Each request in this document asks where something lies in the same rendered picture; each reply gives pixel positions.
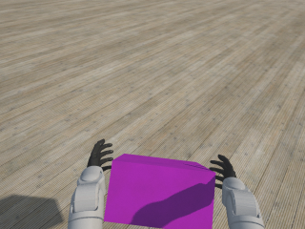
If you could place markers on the robot left hand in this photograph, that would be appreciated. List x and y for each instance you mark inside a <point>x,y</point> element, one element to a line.
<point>96,154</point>

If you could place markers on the robot left forearm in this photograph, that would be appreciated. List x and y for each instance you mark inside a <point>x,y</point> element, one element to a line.
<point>87,200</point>

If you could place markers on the carton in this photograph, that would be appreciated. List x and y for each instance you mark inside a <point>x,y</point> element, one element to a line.
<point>160,193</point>

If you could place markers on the robot right forearm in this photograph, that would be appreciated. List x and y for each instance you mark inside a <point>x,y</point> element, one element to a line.
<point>242,208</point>

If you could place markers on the robot right hand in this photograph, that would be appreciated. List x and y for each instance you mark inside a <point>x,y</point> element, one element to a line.
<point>227,172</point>

